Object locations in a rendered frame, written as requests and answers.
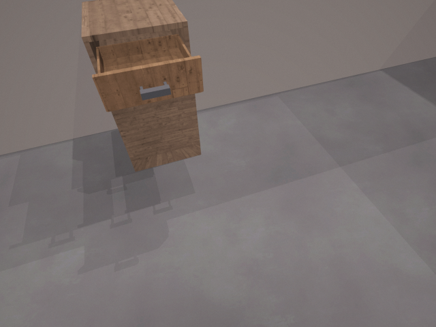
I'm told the handle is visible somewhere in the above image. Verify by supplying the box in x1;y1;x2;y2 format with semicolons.
140;81;171;100

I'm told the cabinet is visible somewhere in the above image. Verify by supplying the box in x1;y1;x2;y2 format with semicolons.
81;0;201;172

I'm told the drawer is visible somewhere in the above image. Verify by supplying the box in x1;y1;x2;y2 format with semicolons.
92;34;204;112

